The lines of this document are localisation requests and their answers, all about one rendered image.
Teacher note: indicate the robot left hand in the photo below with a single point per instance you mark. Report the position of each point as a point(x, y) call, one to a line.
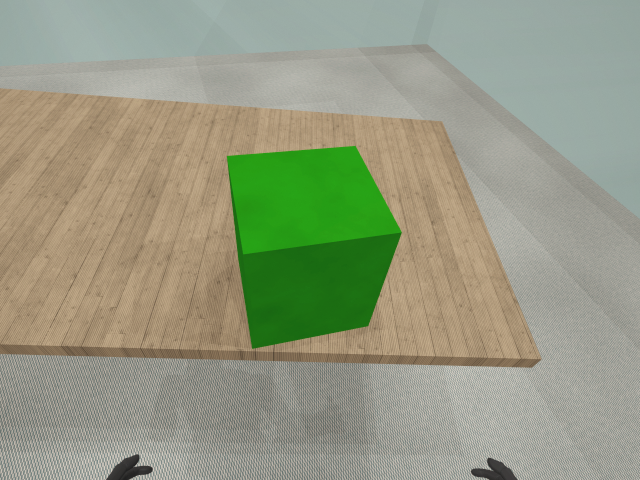
point(126, 470)

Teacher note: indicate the table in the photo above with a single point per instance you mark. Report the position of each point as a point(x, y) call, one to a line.
point(117, 236)

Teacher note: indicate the robot right hand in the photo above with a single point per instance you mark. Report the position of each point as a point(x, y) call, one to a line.
point(500, 471)

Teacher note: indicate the carton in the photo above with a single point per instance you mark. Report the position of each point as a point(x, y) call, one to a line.
point(315, 240)

